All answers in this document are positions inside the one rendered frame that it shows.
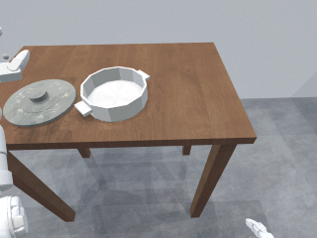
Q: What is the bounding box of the robot left forearm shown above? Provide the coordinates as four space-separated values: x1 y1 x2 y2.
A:
0 107 14 196

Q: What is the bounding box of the left robot upper arm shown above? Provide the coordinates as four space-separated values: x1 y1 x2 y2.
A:
0 195 29 238

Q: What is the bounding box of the knob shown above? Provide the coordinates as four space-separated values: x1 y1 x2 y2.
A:
28 87 49 103

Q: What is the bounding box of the left robot hand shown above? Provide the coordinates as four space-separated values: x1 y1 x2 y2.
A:
0 27 30 83

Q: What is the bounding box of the table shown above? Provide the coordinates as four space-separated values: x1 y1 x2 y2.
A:
0 42 257 222

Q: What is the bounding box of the right robot hand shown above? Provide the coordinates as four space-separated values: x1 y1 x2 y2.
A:
246 218 274 238

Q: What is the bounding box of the lid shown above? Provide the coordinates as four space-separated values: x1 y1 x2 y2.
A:
3 79 76 127

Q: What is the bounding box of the pot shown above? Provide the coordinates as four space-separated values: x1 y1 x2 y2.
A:
74 66 151 122

